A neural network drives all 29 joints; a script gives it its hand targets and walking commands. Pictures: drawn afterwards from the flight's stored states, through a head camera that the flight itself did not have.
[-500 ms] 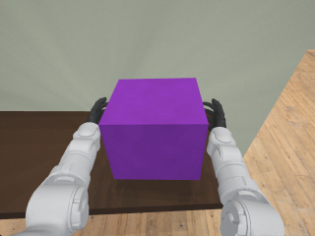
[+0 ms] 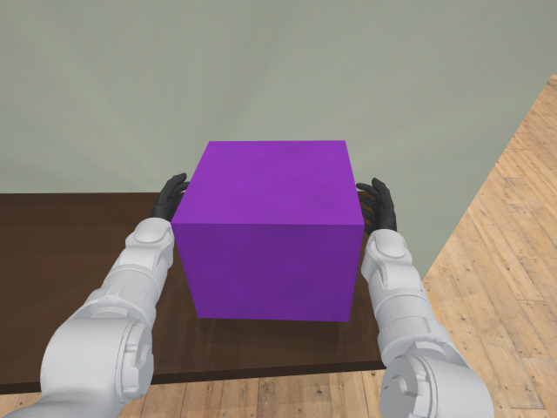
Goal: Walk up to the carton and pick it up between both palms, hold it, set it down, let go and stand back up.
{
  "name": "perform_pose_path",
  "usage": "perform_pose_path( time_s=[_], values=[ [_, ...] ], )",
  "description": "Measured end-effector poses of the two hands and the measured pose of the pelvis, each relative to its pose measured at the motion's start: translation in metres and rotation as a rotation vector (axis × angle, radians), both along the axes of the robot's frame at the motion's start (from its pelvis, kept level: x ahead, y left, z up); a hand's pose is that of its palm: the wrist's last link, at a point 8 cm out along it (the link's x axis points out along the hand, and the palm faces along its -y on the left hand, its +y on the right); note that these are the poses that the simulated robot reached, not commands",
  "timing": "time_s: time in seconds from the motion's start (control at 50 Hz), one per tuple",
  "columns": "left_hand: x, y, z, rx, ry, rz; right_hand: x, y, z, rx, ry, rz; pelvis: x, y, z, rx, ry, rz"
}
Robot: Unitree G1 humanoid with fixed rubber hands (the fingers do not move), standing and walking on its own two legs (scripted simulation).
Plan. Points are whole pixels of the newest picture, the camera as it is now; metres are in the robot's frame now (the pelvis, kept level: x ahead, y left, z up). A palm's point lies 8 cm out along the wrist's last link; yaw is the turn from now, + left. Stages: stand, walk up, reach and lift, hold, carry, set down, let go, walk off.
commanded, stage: set down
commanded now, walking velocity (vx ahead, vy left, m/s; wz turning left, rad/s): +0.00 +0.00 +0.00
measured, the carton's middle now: (274, 225) +0.43 -0.02 +0.06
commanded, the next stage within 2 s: none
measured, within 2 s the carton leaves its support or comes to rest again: rests again in 1.84 s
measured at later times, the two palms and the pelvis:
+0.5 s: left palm (168, 228) +0.44 +0.15 +0.06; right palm (372, 239) +0.39 -0.17 +0.07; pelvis +0.01 +0.00 +0.00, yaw +0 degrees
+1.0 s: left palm (170, 235) +0.44 +0.15 +0.04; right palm (367, 256) +0.38 -0.17 +0.04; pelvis +0.01 +0.01 +0.00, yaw +0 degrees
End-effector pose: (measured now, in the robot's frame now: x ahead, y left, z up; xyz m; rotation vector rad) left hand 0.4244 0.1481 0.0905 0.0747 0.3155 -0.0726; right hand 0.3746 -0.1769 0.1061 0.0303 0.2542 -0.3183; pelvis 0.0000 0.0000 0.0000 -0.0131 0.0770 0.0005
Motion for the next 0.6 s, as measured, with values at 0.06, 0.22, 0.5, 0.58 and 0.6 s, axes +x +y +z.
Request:
perform_pose_path(
  time_s=[0.06, 0.22, 0.5, 0.58, 0.6],
  values=[
    [0.003, 0.000, -0.003, -0.001, 0.004, -0.002, 0.002, 0.001, -0.003, -0.001, 0.003, -0.002, 0.002, 0.001, 0.000, 0.000, 0.003, 0.000],
    [0.009, 0.002, -0.013, -0.003, 0.016, -0.006, 0.006, 0.002, -0.012, -0.005, 0.011, -0.007, 0.007, 0.001, 0.000, -0.001, 0.022, 0.000],
    [0.016, 0.001, -0.033, -0.007, 0.032, -0.011, 0.011, 0.002, -0.033, -0.009, 0.025, -0.012, 0.012, 0.002, -0.001, -0.002, 0.067, -0.001],
    [0.017, 0.001, -0.040, -0.008, 0.034, -0.012, 0.012, 0.002, -0.040, -0.010, 0.026, -0.013, 0.012, 0.002, -0.001, -0.002, 0.082, -0.001],
    [0.017, 0.001, -0.041, -0.008, 0.034, -0.012, 0.012, 0.002, -0.042, -0.010, 0.026, -0.014, 0.012, 0.002, -0.001, -0.002, 0.087, -0.001]
  ],
)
